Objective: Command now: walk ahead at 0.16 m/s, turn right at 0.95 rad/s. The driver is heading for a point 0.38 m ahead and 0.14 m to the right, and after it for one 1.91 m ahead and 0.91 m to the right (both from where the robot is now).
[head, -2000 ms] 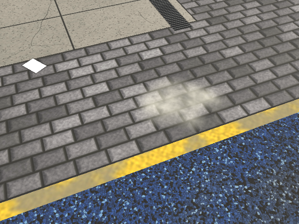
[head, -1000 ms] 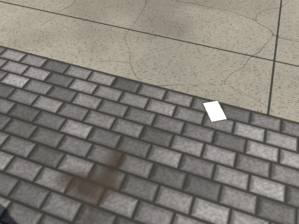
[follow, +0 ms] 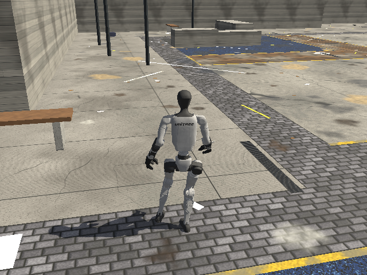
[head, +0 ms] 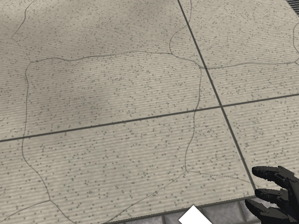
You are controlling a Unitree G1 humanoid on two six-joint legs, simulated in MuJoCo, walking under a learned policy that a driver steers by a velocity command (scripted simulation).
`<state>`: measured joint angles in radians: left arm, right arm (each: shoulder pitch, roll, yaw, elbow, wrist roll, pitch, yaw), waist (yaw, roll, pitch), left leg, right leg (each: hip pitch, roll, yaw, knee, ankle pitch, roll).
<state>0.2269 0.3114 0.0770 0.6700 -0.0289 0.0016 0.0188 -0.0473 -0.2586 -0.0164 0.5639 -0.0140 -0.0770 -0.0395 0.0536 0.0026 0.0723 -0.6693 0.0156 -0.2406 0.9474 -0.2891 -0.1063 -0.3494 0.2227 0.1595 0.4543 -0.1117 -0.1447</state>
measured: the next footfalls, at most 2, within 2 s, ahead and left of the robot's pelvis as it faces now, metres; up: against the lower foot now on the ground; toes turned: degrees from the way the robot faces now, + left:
left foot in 0.16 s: +0.25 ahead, +0.15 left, +0.00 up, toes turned -21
right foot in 0.56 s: +0.06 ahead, -0.07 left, +0.00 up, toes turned -37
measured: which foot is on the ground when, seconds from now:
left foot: up 0.00-0.14, down 0.16-0.58, up 0.60-1.00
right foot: down 0.00-0.16, up 0.18-0.54, down 0.56-1.00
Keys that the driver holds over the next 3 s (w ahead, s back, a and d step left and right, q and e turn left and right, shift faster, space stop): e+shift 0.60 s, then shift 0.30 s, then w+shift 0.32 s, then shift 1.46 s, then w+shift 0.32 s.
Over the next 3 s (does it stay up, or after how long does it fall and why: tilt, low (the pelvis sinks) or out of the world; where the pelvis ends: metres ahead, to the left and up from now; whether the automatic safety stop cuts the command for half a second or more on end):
stays up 0.43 -0.26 0.00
